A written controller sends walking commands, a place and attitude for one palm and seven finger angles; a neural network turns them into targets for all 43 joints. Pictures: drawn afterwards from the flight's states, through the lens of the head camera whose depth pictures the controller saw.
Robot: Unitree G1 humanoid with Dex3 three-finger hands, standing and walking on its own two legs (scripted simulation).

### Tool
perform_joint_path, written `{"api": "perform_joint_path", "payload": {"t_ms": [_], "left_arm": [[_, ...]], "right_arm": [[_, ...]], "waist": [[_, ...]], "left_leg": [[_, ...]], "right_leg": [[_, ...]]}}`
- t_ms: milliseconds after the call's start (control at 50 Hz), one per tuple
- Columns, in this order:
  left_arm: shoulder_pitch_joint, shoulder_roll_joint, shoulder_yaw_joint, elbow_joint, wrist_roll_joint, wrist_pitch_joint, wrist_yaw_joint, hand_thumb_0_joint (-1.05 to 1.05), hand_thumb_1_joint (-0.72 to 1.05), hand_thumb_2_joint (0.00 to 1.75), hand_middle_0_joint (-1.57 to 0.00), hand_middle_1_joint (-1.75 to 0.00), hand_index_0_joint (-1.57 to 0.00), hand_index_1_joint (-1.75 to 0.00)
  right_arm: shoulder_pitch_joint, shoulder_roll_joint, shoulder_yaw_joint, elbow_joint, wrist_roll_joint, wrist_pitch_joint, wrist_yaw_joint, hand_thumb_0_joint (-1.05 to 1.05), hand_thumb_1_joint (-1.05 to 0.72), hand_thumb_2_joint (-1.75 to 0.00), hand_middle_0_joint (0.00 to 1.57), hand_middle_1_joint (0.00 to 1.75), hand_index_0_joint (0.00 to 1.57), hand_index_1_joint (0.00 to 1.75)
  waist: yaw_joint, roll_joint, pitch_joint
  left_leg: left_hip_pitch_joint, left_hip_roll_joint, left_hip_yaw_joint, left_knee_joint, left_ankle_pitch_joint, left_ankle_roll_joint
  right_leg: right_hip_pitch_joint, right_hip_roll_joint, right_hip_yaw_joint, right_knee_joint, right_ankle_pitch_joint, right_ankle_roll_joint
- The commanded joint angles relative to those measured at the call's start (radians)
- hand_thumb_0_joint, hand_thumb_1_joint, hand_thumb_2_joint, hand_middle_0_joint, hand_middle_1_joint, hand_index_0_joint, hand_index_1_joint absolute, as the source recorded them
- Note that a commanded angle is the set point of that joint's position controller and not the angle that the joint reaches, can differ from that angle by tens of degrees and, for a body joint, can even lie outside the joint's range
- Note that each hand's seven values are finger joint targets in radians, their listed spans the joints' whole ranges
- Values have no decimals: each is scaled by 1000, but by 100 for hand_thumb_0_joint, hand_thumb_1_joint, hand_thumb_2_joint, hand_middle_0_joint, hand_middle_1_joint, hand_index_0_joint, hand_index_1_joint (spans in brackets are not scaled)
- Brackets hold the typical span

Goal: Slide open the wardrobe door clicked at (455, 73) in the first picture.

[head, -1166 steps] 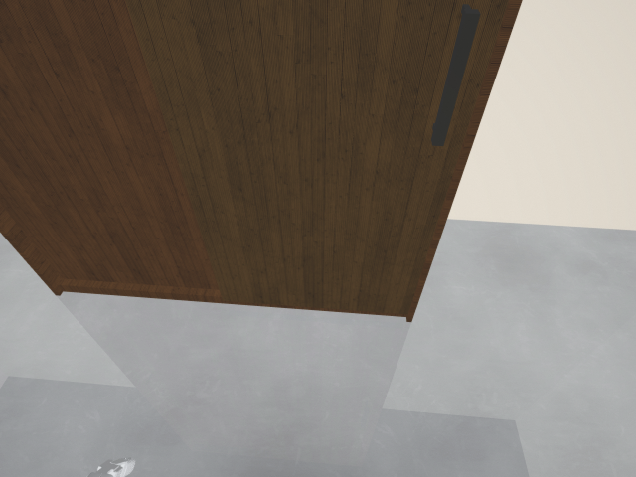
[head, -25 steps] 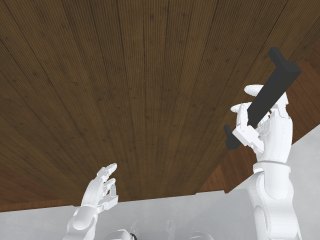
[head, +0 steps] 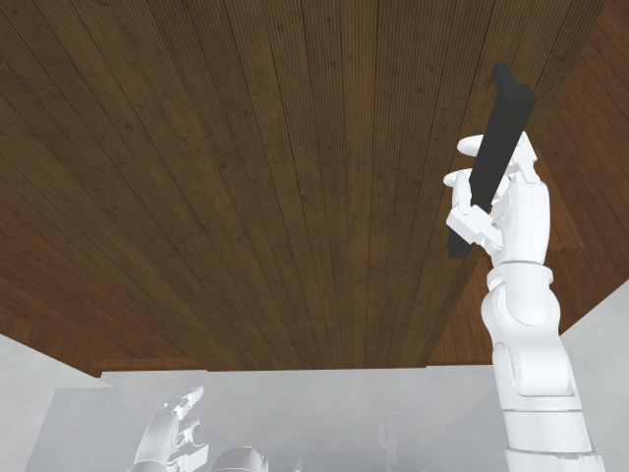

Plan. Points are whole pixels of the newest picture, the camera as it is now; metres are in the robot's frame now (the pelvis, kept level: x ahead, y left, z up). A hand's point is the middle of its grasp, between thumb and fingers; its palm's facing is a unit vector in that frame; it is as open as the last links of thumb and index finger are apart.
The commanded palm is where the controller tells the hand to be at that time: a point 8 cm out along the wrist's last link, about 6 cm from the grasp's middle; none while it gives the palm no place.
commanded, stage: step sideways, sliding the door along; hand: right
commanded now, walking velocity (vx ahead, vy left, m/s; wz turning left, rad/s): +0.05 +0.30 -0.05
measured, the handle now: (475, 177) +0.40 -0.20 +0.13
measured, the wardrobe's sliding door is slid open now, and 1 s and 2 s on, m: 0.26 0.37 0.51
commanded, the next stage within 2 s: none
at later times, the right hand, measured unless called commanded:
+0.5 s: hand (401, 211) +0.36 -0.11 +0.14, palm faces +0.30 +0.95 -0.01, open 6.3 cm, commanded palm +0.33 -0.09 +0.12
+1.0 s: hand (345, 210) +0.37 -0.05 +0.13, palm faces +0.46 +0.89 -0.02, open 6.7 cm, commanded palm +0.33 -0.02 +0.13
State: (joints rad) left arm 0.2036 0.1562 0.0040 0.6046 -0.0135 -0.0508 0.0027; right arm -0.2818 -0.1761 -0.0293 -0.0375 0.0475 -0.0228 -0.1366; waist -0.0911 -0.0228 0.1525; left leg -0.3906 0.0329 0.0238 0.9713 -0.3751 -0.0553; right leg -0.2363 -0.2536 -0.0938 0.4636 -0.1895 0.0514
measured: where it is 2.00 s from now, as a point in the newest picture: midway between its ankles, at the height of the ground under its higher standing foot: outside the picture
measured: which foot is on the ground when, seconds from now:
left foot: up 0.00-0.14, down 0.16-0.34, up 0.36-0.78, down 0.80-0.96, up 0.98-1.00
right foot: down 0.00-0.16, up 0.18-0.34, down 0.36-0.80, up 0.82-0.94, down 0.96-1.00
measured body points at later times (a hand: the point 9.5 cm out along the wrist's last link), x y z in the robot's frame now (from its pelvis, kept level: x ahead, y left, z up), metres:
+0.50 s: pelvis -0.02 +0.10 -0.01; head +0.05 +0.05 +0.43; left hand +0.18 +0.31 -0.11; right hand +0.33 -0.16 +0.14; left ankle -0.01 +0.27 -0.64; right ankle +0.01 -0.02 -0.75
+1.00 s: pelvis +0.02 +0.20 -0.03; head +0.10 +0.18 +0.42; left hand +0.24 +0.43 -0.12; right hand +0.34 -0.10 +0.14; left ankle +0.03 +0.35 -0.72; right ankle +0.03 +0.10 -0.76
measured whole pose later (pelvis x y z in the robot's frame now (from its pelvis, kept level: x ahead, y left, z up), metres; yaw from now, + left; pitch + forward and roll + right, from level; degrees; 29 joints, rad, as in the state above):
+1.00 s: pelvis +0.02 +0.20 -0.03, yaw -4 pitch -1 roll +4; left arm 0.09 0.26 0.06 0.64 -0.04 -0.06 0.06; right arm -0.35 -0.23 -0.22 0.00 0.10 -0.07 -0.19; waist -0.09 -0.05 0.21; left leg -0.38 0.03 0.07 0.85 -0.39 -0.03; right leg -0.31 -0.13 -0.13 0.65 -0.24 -0.01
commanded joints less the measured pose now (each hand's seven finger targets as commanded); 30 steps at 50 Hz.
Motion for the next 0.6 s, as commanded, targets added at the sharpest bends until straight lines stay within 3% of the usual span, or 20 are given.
{"api": "perform_joint_path", "payload": {"t_ms": [0,60,100,120,140,160,180,200,240,260,280,300,320,340,360,400,420,480,560,580], "left_arm": [[-98,178,56,-149,-9,-71,15,0,90,90,-20,-30,-20,-30],[-102,182,57,-138,-13,-77,14,0,90,90,-20,-30,-20,-30],[-123,171,46,-141,-27,-69,13,0,90,90,-20,-30,-20,-30],[-125,150,35,-137,-38,-65,15,0,90,90,-20,-30,-20,-30],[-154,114,24,-140,-42,-59,24,0,90,90,-20,-30,-20,-30],[-169,114,20,-128,-34,-57,36,0,90,90,-20,-30,-20,-30],[-172,135,35,-119,-36,-55,53,0,90,90,-20,-30,-20,-30],[-168,147,38,-102,-30,-50,64,0,90,90,-20,-30,-20,-30],[-174,120,15,-87,-22,-29,71,0,90,90,-20,-30,-20,-30],[-174,126,17,-80,-19,-23,68,0,90,90,-20,-30,-20,-30],[-143,132,26,-84,-16,-16,72,0,90,90,-20,-30,-20,-30],[-116,168,57,-92,-10,-15,72,0,90,90,-20,-30,-20,-30],[-121,218,81,-118,-11,-21,62,0,90,90,-20,-30,-20,-30],[-148,217,74,-126,-25,-20,25,0,90,90,-20,-30,-20,-30],[-171,206,77,-135,-25,-26,11,0,90,90,-20,-30,-20,-30],[-178,198,74,-98,-18,-21,5,0,90,90,-20,-30,-20,-30],[-167,206,77,-94,-21,-16,3,0,90,90,-20,-30,-20,-30],[-146,205,83,-111,-21,-20,7,0,90,90,-20,-30,-20,-30],[-138,202,78,-132,-24,-39,19,0,90,90,-20,-30,-20,-30],[-126,192,72,-133,-25,-42,20,0,90,90,-20,-30,-20,-30]], "right_arm": [[-476,124,268,-284,13,-126,77,0,-90,-90,45,140,45,140],[-515,71,221,-249,16,-132,66,0,-90,-90,45,140,45,140],[-551,38,196,-233,14,-140,61,0,-90,-90,45,140,45,140],[-575,5,184,-219,6,-143,58,0,-90,-90,45,140,45,140],[-605,-50,151,-208,-2,-148,49,0,-90,-90,45,140,45,140],[-611,-99,116,-190,-3,-145,32,0,-90,-90,45,140,45,140],[-571,-96,100,-193,19,-141,30,0,-90,-90,45,140,45,140],[-602,-63,119,-214,21,-144,29,0,-90,-90,45,140,45,140],[-635,9,153,-211,14,-158,21,0,-90,-90,45,140,45,140],[-667,17,161,-206,11,-166,20,0,-90,-90,45,140,45,140],[-651,32,175,-214,14,-183,28,0,-90,-90,45,140,45,140],[-648,34,191,-232,25,-195,42,0,-90,-90,45,140,45,140],[-636,84,230,-247,48,-193,58,0,-90,-90,45,140,45,140],[-652,85,211,-187,41,-182,64,0,-90,-90,45,140,45,140],[-720,94,216,-246,41,-193,70,0,-90,-90,45,140,45,140],[-700,46,198,-226,19,-182,73,0,-90,-90,45,140,45,140],[-679,48,205,-197,12,-162,77,0,-90,-90,45,140,45,140],[-679,54,206,-179,8,-135,91,0,-90,-90,45,140,45,140],[-674,40,189,-153,16,-124,93,0,-90,-90,45,140,45,140],[-660,43,194,-150,21,-127,91,0,-90,-90,45,140,45,140]], "waist": [[141,-353,-389],[137,-337,-434],[112,-261,-457],[108,-102,-464],[105,141,-453],[90,217,-437],[56,391,-439],[65,406,-435],[75,282,-421],[94,214,-419],[119,139,-466],[150,26,-517],[128,-226,-575],[120,-95,-578],[127,-90,-551],[118,-150,-427],[116,-163,-403],[116,-228,-403],[118,-304,-389],[121,-329,-393]], "left_leg": [[28,-46,69,-221,-47,11],[122,-71,82,-398,16,24],[269,-36,61,-583,161,32],[322,50,-6,-666,308,60],[392,210,-132,-646,629,127],[420,301,-205,-586,834,199],[534,278,-243,-526,1038,232],[616,279,-234,-479,1146,257],[606,239,-137,-421,1062,250],[560,202,-77,-359,989,222],[422,143,3,-258,889,174],[72,102,30,-73,598,103],[-229,-7,-6,148,-126,37],[-196,3,-125,280,-186,59],[-252,12,-130,322,-188,57],[-297,66,-105,343,-98,38],[-287,65,-77,332,-37,27],[-184,50,2,238,74,9],[-89,30,76,75,98,-6],[-67,21,86,16,70,-8]], "right_leg": [[298,-136,89,-84,414,-134],[313,-119,83,6,430,-125],[204,-81,105,81,339,-107],[125,-11,70,185,196,-83],[-74,88,5,340,-183,-42],[-216,159,8,490,-413,-24],[-325,207,30,644,-466,-21],[-388,205,39,670,-482,-21],[-327,188,-4,441,-409,-23],[-216,174,-18,197,-287,-21],[36,182,-87,-11,-46,-19],[433,45,48,-54,298,-76],[631,-319,480,-17,828,-234],[536,-367,510,-20,727,-277],[512,-367,531,-33,600,-283],[419,-305,346,-46,558,-249],[378,-260,240,-48,520,-214],[278,-171,70,-78,382,-150],[229,-136,-14,-122,273,-127],[237,-140,-2,-117,306,-132]]}}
